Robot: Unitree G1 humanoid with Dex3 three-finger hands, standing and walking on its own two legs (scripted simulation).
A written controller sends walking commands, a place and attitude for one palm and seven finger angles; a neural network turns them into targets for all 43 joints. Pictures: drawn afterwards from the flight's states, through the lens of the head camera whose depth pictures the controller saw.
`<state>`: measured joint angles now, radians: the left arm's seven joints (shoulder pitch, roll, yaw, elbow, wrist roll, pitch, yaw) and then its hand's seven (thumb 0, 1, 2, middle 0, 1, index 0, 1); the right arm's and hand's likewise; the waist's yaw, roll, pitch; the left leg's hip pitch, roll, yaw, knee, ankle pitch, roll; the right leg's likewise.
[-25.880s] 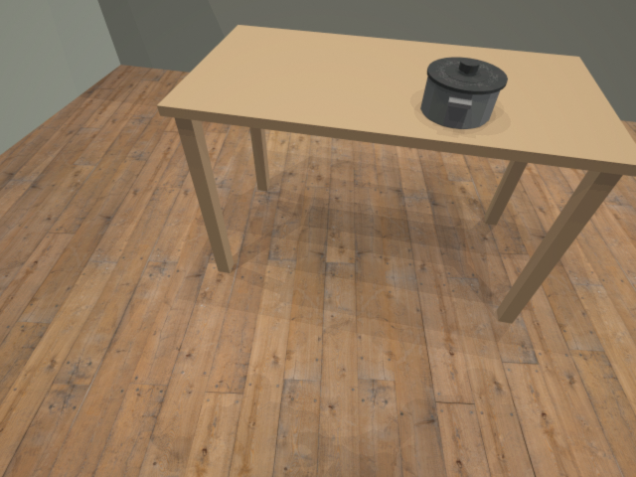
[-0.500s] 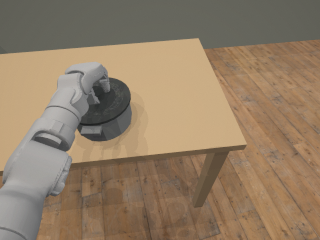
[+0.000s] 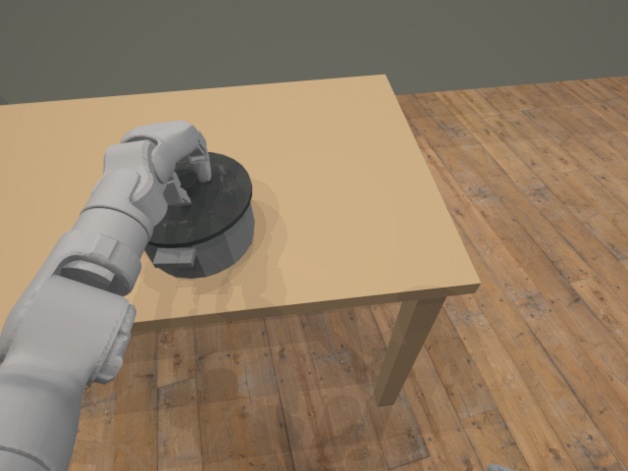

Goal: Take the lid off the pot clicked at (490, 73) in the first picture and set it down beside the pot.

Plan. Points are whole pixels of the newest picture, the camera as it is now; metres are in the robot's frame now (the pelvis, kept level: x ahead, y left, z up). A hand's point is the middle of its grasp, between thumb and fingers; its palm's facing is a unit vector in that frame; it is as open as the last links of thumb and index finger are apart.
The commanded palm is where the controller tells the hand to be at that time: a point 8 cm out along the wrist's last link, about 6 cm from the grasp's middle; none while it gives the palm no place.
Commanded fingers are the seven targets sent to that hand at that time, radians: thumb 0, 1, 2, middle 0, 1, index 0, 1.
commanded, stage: lift the lid straight up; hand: left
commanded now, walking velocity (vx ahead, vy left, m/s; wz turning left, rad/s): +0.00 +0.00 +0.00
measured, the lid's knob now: (183, 183) +0.49 +0.18 +0.10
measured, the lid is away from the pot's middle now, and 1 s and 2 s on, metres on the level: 0.01 0.00 0.00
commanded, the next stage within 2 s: move the lid sideways beside the pot in 1.82 s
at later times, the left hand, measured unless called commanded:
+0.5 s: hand (160, 164) +0.46 +0.18 +0.16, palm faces -0.34 -0.07 -0.94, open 7.3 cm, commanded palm +0.47 +0.18 +0.24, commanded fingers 0.00 0.73 0.87 -0.84 -1.07 -0.86 -1.08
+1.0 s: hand (156, 134) +0.47 +0.18 +0.20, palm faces -0.31 -0.07 -0.95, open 7.3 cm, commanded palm +0.47 +0.17 +0.28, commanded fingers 0.00 0.73 0.87 -0.84 -1.07 -0.86 -1.08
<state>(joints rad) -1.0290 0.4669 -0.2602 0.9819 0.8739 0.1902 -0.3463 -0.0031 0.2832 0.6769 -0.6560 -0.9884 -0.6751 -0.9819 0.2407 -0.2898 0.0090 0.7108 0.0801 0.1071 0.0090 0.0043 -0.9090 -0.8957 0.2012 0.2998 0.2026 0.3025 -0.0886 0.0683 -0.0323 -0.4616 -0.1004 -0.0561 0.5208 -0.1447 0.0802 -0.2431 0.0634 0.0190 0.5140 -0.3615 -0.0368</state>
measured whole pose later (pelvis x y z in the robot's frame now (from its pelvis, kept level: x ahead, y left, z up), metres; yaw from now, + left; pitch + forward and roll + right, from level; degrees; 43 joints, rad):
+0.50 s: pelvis +0.00 +0.00 +0.00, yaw +1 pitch +4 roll -1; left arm -1.10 0.49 -0.29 0.96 0.87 0.21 -0.40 0.00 0.29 0.66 -0.66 -0.97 -0.68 -0.98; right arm 0.25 -0.29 0.00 0.73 0.08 0.05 0.00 0.01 -0.91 -0.90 0.20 0.30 0.20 0.30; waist -0.08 0.07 -0.02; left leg -0.43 -0.11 -0.06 0.49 -0.12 0.09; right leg -0.22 0.05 0.01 0.50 -0.36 -0.03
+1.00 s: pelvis +0.00 +0.00 +0.00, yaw +1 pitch +4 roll -1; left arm -1.20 0.49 -0.29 0.99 0.89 0.26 -0.46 0.00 0.29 0.66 -0.66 -0.97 -0.68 -0.98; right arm 0.26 -0.29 0.01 0.74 0.07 0.04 0.00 0.01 -0.91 -0.90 0.20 0.30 0.20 0.30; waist -0.08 0.07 -0.02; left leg -0.41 -0.12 -0.06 0.47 -0.12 0.08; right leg -0.21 0.05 0.01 0.50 -0.35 -0.03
